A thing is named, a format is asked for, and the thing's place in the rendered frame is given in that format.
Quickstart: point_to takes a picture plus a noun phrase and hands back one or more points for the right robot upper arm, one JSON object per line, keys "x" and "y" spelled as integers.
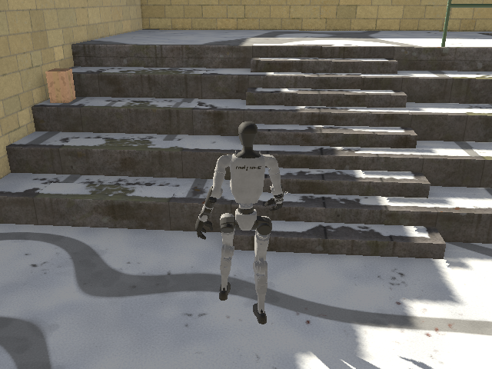
{"x": 274, "y": 173}

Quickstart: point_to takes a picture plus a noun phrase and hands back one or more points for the right robot forearm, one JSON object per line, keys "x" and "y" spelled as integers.
{"x": 279, "y": 198}

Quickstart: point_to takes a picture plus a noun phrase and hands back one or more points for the robot left hand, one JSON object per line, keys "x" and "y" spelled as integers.
{"x": 199, "y": 227}

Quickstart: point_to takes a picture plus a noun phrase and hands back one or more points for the right robot thigh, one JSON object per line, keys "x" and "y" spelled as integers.
{"x": 261, "y": 241}

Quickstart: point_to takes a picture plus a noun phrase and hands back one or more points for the left robot upper arm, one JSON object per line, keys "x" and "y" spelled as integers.
{"x": 219, "y": 173}

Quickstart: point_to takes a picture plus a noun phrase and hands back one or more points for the robot right hand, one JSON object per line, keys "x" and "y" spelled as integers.
{"x": 271, "y": 201}

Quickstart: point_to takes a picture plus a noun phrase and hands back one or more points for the robot head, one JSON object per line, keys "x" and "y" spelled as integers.
{"x": 247, "y": 132}

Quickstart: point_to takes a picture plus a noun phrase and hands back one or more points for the left robot forearm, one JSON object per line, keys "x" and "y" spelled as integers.
{"x": 208, "y": 206}

